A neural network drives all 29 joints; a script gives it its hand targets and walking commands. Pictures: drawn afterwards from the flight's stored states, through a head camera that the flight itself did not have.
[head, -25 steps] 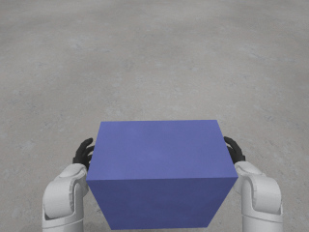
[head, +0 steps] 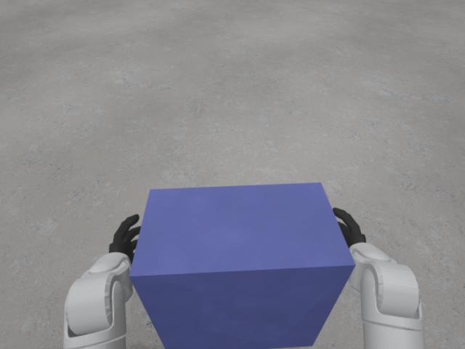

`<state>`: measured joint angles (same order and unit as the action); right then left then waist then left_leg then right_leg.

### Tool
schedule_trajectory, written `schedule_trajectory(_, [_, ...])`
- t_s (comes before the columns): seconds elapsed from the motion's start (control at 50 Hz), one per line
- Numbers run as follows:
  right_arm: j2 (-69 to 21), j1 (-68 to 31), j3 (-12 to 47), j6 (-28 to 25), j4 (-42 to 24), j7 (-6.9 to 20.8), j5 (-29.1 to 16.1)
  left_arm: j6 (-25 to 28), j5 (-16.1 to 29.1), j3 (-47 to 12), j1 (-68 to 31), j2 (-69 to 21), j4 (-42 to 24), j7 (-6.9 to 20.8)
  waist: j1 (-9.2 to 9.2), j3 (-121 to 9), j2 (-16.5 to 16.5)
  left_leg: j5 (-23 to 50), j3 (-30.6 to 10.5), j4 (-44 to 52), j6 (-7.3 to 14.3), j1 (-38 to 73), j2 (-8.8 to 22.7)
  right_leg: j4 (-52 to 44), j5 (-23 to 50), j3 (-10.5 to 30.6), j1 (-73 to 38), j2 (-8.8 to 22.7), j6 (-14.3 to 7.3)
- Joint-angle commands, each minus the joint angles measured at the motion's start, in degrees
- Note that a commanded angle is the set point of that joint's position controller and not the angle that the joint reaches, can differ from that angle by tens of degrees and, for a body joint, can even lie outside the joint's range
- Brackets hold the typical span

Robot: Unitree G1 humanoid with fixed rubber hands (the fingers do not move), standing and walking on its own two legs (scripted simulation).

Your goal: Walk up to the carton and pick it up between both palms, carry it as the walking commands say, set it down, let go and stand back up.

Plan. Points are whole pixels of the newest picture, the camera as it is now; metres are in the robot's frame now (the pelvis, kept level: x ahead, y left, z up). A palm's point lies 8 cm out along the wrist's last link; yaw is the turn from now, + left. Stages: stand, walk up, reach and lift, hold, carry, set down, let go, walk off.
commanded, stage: carry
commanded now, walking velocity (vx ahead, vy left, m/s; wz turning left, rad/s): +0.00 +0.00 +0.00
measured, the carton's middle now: (238, 275) +0.25 +0.00 +0.01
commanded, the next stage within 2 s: hold in 0.56 s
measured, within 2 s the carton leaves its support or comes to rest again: neither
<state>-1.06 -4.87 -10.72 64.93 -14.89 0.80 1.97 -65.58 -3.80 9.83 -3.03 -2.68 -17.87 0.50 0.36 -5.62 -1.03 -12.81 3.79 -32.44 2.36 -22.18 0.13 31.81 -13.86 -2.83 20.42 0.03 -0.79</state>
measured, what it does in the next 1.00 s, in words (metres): stands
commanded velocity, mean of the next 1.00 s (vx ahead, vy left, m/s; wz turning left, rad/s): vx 0.00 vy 0.00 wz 0.00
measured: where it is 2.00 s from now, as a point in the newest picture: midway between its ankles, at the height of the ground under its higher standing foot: outside the picture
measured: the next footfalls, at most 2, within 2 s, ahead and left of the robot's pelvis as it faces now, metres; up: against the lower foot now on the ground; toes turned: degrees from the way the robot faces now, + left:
none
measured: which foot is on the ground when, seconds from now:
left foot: down 0.00-1.00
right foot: down 0.00-1.00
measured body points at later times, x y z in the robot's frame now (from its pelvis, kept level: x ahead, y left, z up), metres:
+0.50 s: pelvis +0.00 +0.00 +0.00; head +0.00 +0.00 +0.45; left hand +0.26 +0.18 +0.05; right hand +0.27 -0.19 +0.05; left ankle +0.04 +0.09 -0.73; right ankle +0.03 -0.11 -0.73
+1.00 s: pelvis +0.01 -0.01 +0.01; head -0.03 +0.00 +0.45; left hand +0.30 +0.16 +0.03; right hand +0.29 -0.21 +0.04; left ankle +0.04 +0.09 -0.73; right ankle +0.03 -0.11 -0.73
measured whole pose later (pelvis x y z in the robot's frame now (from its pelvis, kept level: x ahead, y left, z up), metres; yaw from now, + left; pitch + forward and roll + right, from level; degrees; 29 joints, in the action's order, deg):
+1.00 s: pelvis +0.01 -0.01 +0.01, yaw +0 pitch -5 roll +0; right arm 2.4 -9.9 -9.0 42.7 10.9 2.8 4.3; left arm -45.7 -8.7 9.1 -8.7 -1.5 5.9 1.2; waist -2.1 0.4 1.8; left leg -12.8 1.8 -28.6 1.5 -10.6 -0.8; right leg 29.1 -14.3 -0.4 9.5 -1.4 -1.6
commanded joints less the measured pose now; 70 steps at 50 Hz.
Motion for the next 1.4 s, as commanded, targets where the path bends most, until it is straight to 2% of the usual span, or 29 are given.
schedule_trajectory(0.0, [-47.52, -32.21, 42.60, -1.78, -15.46, 9.43, -17.57, 2.28, 18.55, -42.36, -31.32, -42.84, -13.45, 10.21, -0.36, -16.76, 2.74, 3.02, -6.26, 6.01, 1.00, 7.45, 6.31, -7.17, 6.43, 5.69, -5.97, 7.08, -2.24])
schedule_trajectory(0.04, [-46.60, -33.53, 42.52, -1.52, -15.58, 9.33, -17.76, 2.07, 18.99, -42.72, -32.46, -43.33, -12.83, 9.83, -0.45, -15.16, 2.85, 1.48, -6.70, 6.52, 1.08, 7.06, 6.64, -6.71, 4.60, 4.51, -4.84, 6.34, -2.33])
schedule_trajectory(0.06, [-43.68, -29.19, 35.37, -3.43, -4.34, 9.45, -12.01, 4.08, 12.41, -35.32, -27.20, -40.00, -1.47, 9.84, -0.40, -16.17, 1.21, 2.00, -5.64, 5.54, 0.66, 8.01, 5.86, -7.21, 5.15, 5.34, -4.47, 6.74, -2.50])
schedule_trajectory(0.12, [-47.48, -33.22, 43.32, -5.04, -16.05, 9.41, -17.69, 5.59, 18.69, -43.06, -33.98, -43.18, -14.66, 9.66, -0.29, -16.60, 2.51, 5.05, -6.96, 6.32, 1.03, 6.89, 7.29, -4.98, 8.14, 3.88, -6.83, 6.16, -2.06])
schedule_trajectory(0.22, [-44.46, -30.55, 37.69, -7.00, -7.55, 9.38, -13.19, 7.58, 13.52, -37.31, -29.02, -40.68, -5.06, 9.64, -0.07, -16.96, -0.63, 0.16, -6.61, 6.97, 0.44, 6.20, 6.25, -5.87, 5.18, 5.49, -6.99, 6.56, -2.79])
schedule_trajectory(0.24, [-46.33, -34.29, 43.51, -6.39, -16.83, 9.24, -17.34, 6.85, 17.43, -42.41, -31.19, -42.54, -12.50, 9.74, -0.19, -15.00, 2.76, 0.73, -6.69, 7.23, 0.50, 5.88, 6.49, -6.93, 3.03, 4.79, -4.99, 6.18, -2.62])
schedule_trajectory(0.28, [-44.54, -30.16, 36.10, -8.26, -5.04, 9.37, -12.06, 9.06, 12.51, -36.63, -31.42, -39.87, -5.17, 9.33, -0.11, -17.88, 0.35, 3.26, -6.37, 6.04, 0.55, 8.13, 6.52, -6.28, 6.46, 5.43, -5.93, 6.69, -2.89])
schedule_trajectory(0.3, [-47.26, -32.16, 45.65, -7.65, -19.71, 8.84, -18.87, 8.03, 18.86, -44.20, -31.39, -41.95, -17.69, 9.11, -0.25, -18.28, 2.69, 4.54, -7.13, 5.74, 0.99, 8.00, 6.86, -6.42, 7.35, 4.56, -7.18, 6.43, -2.93])
schedule_trajectory(0.34, [-43.65, -31.03, 36.94, -8.46, -8.39, 8.81, -12.63, 8.99, 13.05, -37.04, -28.98, -40.22, -4.89, 9.19, -0.21, -19.42, 0.72, 6.05, -6.41, 5.01, 0.85, 9.23, 6.86, -4.85, 9.45, 4.64, -6.76, 6.80, -2.81])
schedule_trajectory(0.4, [-45.97, -31.50, 42.77, -7.04, -16.40, 9.16, -16.91, 7.91, 17.30, -43.34, -30.98, -41.89, -14.79, 8.92, -0.22, -16.54, -0.82, 2.59, -6.95, 6.88, 0.86, 7.90, 7.08, -5.83, 5.98, 5.15, -5.64, 6.29, -2.84])
schedule_trajectory(0.44, [-43.08, -28.92, 35.58, -8.30, -5.76, 9.05, -11.63, 8.75, 12.83, -37.13, -30.07, -39.47, -5.22, 9.15, -0.34, -17.07, -0.16, 2.29, -7.29, 7.01, 1.24, 7.95, 7.46, -4.84, 6.05, 4.48, -5.49, 6.21, -2.83])
schedule_trajectory(0.46, [-45.03, -30.65, 42.56, -7.87, -17.55, 9.04, -16.06, 8.22, 17.18, -42.99, -30.58, -41.84, -14.55, 9.15, -0.32, -17.33, 0.52, 3.74, -7.48, 7.10, 1.26, 7.68, 7.66, -5.15, 6.33, 3.94, -6.58, 6.07, -2.43])
schedule_trajectory(0.54, [-43.27, -28.42, 37.17, -9.19, -7.80, 8.88, -12.08, 9.61, 12.75, -37.08, -28.51, -39.86, -5.53, 9.17, -0.19, -18.26, 0.11, 5.86, -6.96, 6.41, 1.12, 7.95, 7.38, -4.80, 8.00, 4.33, -7.37, 6.26, -2.43])
schedule_trajectory(0.56, [-29.97, -23.02, 24.75, -15.39, 15.22, 8.11, -1.63, 15.18, 3.95, -25.30, -26.56, -32.25, 13.55, 8.69, 1.29, -4.76, 1.68, 1.25, -10.74, 10.92, 0.67, 17.31, -2.72, -8.92, 1.58, 8.71, -6.97, -5.21, -5.49])
schedule_trajectory(0.62, [-28.48, -28.29, 29.11, -25.91, 4.27, 5.69, -2.86, 24.98, 6.67, -32.58, -33.04, -29.55, 5.05, 7.47, -3.60, -10.62, 4.55, 3.00, -11.09, 9.78, -0.28, 25.70, -2.51, -9.01, 5.82, 8.55, -7.78, -3.98, -3.61])
schedule_trajectory(0.64, [-32.62, -34.24, 34.34, -26.86, -0.49, 6.07, -7.02, 25.46, 8.06, -34.18, -32.48, -32.20, 3.37, 7.36, 0.47, -14.50, 1.01, 7.40, -10.80, 8.58, -0.56, 25.93, -2.32, -6.95, 11.08, 8.24, -9.39, -3.66, -3.54])
schedule_trajectory(0.66, [-34.15, -36.65, 36.57, -27.57, -3.01, 6.63, -7.71, 25.92, 10.78, -37.72, -36.40, -36.87, -1.12, 7.22, -1.09, -21.02, 0.58, 14.47, -11.07, 6.61, -1.22, 28.36, -1.85, -5.54, 15.01, 8.30, -8.44, -4.35, -3.59])
schedule_trajectory(0.74, [-36.57, -35.60, 34.76, -26.76, 1.72, 8.21, -8.01, 24.52, 9.98, -36.94, -38.35, -38.61, 3.46, 8.27, -4.85, -18.98, 1.96, 12.88, -11.17, 5.77, -1.68, 27.62, -1.67, -7.07, 14.65, 6.41, -5.67, -4.01, -2.24])
schedule_trajectory(0.76, [-38.63, -38.43, 34.81, -25.97, 3.52, 8.67, -8.82, 24.07, 8.29, -34.79, -37.26, -38.04, 5.87, 8.53, -1.48, -14.14, 0.21, 7.35, -10.43, 6.87, -1.25, 23.11, -2.48, -7.47, 11.00, 7.00, -6.91, -2.78, -2.62])
schedule_trajectory(0.86, [-41.21, -36.65, 36.36, -25.97, 8.33, 11.48, -10.40, 24.01, 6.75, -33.37, -33.07, -39.79, 6.49, 8.36, 0.49, -15.60, 1.41, 13.92, -11.93, 6.55, -1.09, 24.89, -1.98, -7.17, 17.71, 8.00, -9.77, -2.52, -2.76])
schedule_trajectory(0.92, [-42.63, -37.09, 33.28, -25.33, 11.08, 11.55, -8.18, 23.32, 6.79, -32.63, -37.04, -41.56, 12.76, 9.79, -2.58, -12.64, 0.42, 10.76, -11.73, 7.76, -0.85, 22.85, -2.15, -7.40, 16.25, 8.21, -9.96, -2.53, -2.70])
schedule_trajectory(1.02, [-47.05, -40.30, 35.38, -24.83, 11.82, 13.27, -9.45, 23.23, 7.90, -34.39, -38.95, -45.40, 12.10, 11.32, 0.10, -10.46, 0.16, 9.87, -11.65, 8.55, -0.26, 22.78, -2.55, -8.21, 14.60, 9.03, -10.13, -2.03, -3.23])
schedule_trajectory(1.14, [-48.94, -42.98, 34.34, -25.05, 12.96, 13.35, -8.84, 23.95, 9.30, -35.52, -45.04, -46.65, 13.42, 13.04, -2.07, -11.88, 0.02, 4.68, -11.15, 8.56, -0.48, 22.53, -3.03, -8.33, 11.05, 9.62, -10.58, -2.40, -2.68])
schedule_trajectory(1.22, [-51.57, -46.18, 34.44, -24.99, 12.06, 12.48, -8.71, 24.99, 9.87, -34.28, -46.55, -45.03, 16.76, 14.84, -3.07, -11.77, 5.71, 1.82, -11.94, 7.81, 0.49, 19.50, -3.14, -9.50, 9.16, 11.25, -12.45, -0.64, -1.23])
schedule_trajectory(1.24, [-53.68, -47.47, 36.76, -24.84, 12.30, 12.83, -9.92, 25.24, 9.69, -34.60, -47.98, -46.27, 16.12, 15.00, -0.09, -12.23, 2.77, 1.82, -11.22, 7.88, 0.27, 18.17, -3.45, -8.76, 7.93, 10.63, -12.55, -1.06, -1.61])
schedule_trajectory(1.26, [-52.69, -46.97, 34.70, -25.19, 13.83, 13.10, -9.02, 25.17, 10.20, -34.67, -49.65, -46.61, 16.87, 15.12, -2.06, -12.14, 3.11, 1.87, -11.42, 7.79, 0.28, 20.32, -2.97, -9.43, 6.48, 10.60, -10.25, -0.91, -2.11])
schedule_trajectory(1.28, [-53.55, -53.55, 35.54, -25.25, 17.78, 14.00, -9.76, 24.85, 8.39, -26.18, -44.94, -50.16, 22.81, 14.64, 7.13, -7.71, -0.32, -0.21, -7.95, 10.43, 0.40, 18.09, -4.64, -11.25, -3.63, 10.59, -10.37, -3.04, -2.54])
schedule_trajectory(1.3, [-53.47, -56.00, 34.46, -26.35, 21.36, 15.07, -9.21, 25.30, 7.39, -25.49, -48.31, -48.96, 23.02, 14.36, 7.78, -7.11, 2.25, -3.25, -7.68, 10.47, 0.51, 16.52, -4.42, -12.26, -9.18, 11.47, -10.04, -2.46, -2.81])
schedule_trajectory(1.38, [-55.01, -57.71, 29.22, -31.15, 28.28, 16.13, -6.16, 27.88, 7.92, -26.05, -53.85, -54.11, 28.77, 16.13, 2.79, -11.60, 1.23, -3.97, -7.99, 10.03, -0.66, 19.04, -3.44, -11.42, -6.34, 11.15, -10.56, -2.57, -3.58])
